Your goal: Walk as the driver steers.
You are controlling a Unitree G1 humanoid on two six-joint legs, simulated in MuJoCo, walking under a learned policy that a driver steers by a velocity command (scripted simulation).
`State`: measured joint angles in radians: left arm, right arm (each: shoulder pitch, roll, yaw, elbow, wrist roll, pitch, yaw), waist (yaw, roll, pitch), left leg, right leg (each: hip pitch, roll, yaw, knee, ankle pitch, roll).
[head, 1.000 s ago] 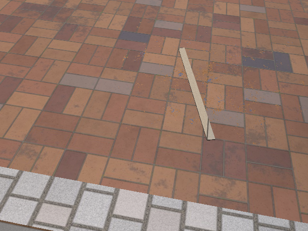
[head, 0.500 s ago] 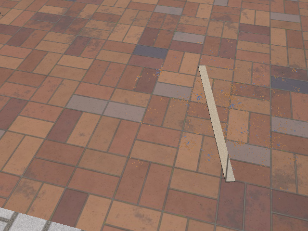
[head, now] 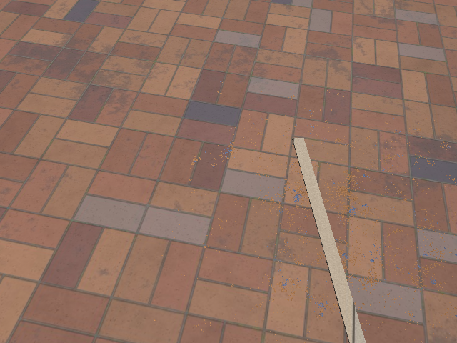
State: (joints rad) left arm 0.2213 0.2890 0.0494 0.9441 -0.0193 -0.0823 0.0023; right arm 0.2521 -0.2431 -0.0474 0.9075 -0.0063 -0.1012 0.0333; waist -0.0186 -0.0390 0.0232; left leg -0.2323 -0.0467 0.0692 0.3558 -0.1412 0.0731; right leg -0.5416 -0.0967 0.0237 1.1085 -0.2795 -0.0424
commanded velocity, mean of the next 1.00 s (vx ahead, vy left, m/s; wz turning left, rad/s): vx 0.50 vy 0.00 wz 0.30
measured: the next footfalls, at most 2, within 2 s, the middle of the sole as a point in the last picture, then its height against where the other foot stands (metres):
right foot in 0.36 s outside the picture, level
left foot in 0.90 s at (183, 296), level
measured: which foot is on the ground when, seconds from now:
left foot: down 0.00-0.38, up 0.40-0.88, down 0.90-1.00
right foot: up 0.00-0.34, down 0.36-0.92, up 0.94-1.00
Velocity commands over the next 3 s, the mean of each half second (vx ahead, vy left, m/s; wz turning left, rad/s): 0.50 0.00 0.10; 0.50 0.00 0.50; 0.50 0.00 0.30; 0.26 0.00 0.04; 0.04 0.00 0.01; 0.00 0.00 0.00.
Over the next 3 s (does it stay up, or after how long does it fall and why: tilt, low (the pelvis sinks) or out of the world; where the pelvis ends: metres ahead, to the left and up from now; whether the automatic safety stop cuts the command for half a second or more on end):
stays up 1.08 0.21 -0.01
